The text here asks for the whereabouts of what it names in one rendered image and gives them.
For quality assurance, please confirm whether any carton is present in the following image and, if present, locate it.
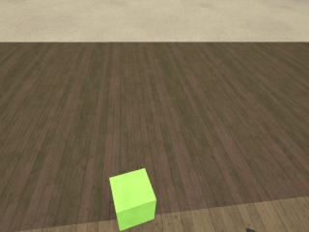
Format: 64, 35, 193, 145
109, 168, 156, 231

